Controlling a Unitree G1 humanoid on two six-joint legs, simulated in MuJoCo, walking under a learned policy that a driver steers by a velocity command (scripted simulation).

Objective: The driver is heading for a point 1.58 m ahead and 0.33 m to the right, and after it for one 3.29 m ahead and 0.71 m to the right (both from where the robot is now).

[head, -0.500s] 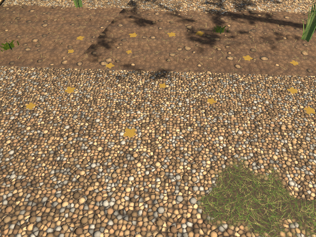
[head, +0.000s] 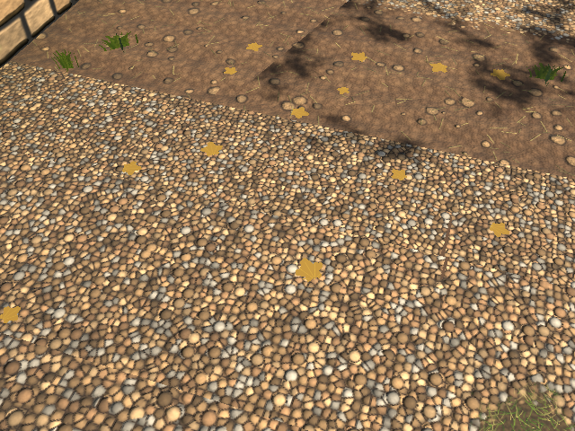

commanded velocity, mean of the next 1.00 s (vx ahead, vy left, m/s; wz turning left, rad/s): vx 0.50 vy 0.00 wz -0.33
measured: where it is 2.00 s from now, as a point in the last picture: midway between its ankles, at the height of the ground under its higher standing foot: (402, 286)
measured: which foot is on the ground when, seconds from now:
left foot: up 0.00-0.08, down 0.10-0.64, up 0.66-1.00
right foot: down 0.00-0.14, up 0.16-0.60, down 0.62-1.00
